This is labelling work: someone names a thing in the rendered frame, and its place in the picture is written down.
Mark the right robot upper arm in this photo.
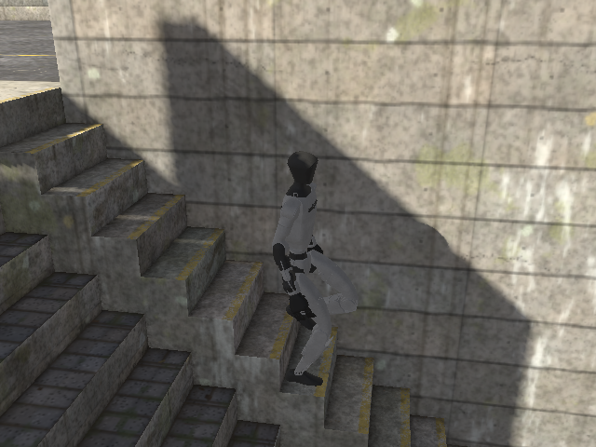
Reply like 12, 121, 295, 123
272, 198, 301, 253

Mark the robot left thigh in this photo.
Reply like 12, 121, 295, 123
309, 250, 359, 311

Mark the robot right forearm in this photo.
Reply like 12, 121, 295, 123
273, 243, 301, 296

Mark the right robot hand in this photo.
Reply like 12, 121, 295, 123
289, 292, 316, 321

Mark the left robot hand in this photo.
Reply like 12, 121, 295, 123
307, 244, 323, 273

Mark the robot head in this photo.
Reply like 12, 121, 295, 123
286, 151, 318, 197

